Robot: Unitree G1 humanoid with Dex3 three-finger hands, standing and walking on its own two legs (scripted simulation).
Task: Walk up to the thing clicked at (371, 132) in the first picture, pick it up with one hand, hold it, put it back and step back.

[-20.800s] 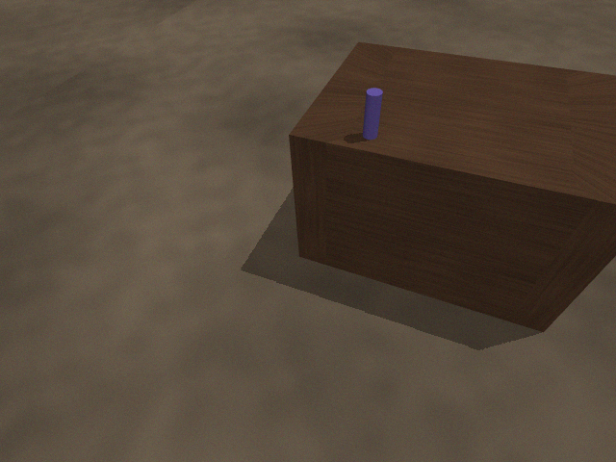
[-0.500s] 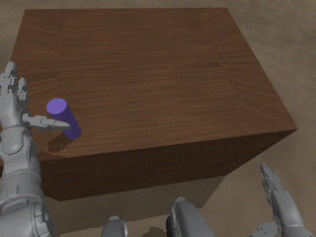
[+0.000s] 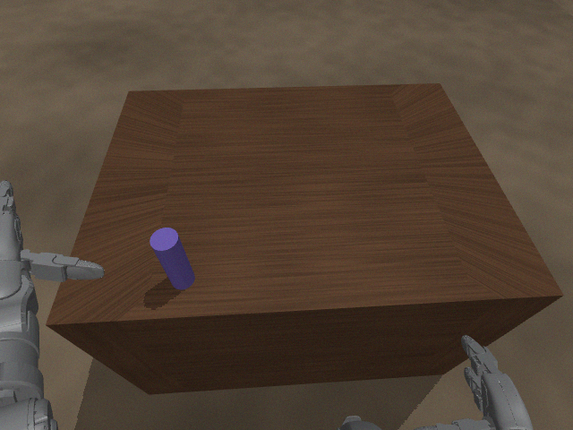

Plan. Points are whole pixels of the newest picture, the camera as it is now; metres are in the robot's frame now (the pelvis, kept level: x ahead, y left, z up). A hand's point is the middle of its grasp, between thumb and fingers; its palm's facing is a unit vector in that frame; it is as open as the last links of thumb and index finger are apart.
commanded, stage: home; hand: left
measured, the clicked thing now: (174, 260) +0.41 +0.20 -0.06
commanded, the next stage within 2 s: none
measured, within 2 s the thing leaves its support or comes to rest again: neither
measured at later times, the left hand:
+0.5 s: hand (151, 386) +0.21 +0.20 -0.05, palm faces +0.17 -0.96 -0.23, open 17.6 cm
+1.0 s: hand out of the picture +0.15 +0.17 -0.06, palm faces +0.14 -0.95 -0.27, open 17.8 cm
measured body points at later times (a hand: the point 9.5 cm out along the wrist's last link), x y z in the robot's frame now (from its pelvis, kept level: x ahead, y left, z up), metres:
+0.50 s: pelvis +0.01 -0.01 +0.01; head +0.03 +0.00 +0.46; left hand +0.20 +0.25 -0.03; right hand +0.17 -0.23 -0.05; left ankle -0.02 +0.12 -0.70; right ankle +0.04 -0.14 -0.70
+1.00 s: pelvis -0.02 -0.01 +0.01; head +0.00 -0.02 +0.46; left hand +0.14 +0.22 -0.04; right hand +0.15 -0.25 -0.08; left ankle -0.02 +0.12 -0.70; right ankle +0.04 -0.14 -0.70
